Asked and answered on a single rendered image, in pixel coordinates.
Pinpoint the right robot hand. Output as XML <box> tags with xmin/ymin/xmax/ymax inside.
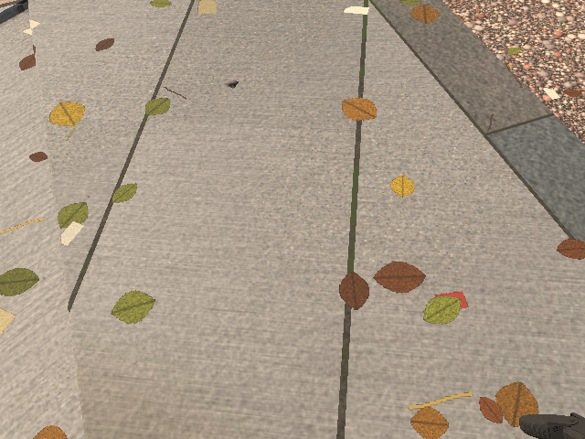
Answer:
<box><xmin>519</xmin><ymin>412</ymin><xmax>585</xmax><ymax>439</ymax></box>

